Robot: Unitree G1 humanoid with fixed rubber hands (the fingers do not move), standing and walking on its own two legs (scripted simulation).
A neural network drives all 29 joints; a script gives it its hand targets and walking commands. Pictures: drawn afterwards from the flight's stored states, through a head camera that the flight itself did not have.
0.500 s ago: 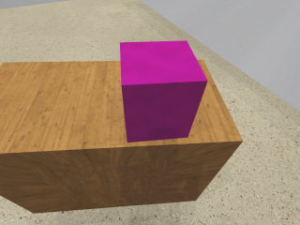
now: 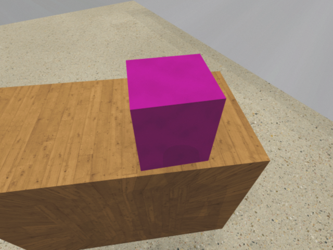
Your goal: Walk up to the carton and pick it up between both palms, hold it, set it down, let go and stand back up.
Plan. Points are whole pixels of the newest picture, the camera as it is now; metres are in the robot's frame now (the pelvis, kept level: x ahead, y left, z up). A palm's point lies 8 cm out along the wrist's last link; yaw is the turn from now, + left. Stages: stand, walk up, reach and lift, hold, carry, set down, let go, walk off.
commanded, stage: walk up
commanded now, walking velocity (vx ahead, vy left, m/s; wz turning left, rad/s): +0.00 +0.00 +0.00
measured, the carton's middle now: (169, 113) +0.47 -0.01 +0.06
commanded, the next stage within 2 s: stand in 1.18 s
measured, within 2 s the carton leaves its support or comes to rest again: neither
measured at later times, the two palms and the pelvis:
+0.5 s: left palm out of the picture -0.04 +0.18 -0.15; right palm out of the picture +0.01 -0.23 -0.15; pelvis +0.00 -0.01 +0.00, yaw +2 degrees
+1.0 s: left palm out of the picture -0.05 +0.21 -0.17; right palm out of the picture +0.04 -0.21 -0.15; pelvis +0.01 +0.01 -0.01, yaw +5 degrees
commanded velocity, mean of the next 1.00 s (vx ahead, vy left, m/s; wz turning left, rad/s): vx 0.00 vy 0.01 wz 0.07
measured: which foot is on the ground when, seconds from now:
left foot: down 0.00-1.00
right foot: down 0.00-1.00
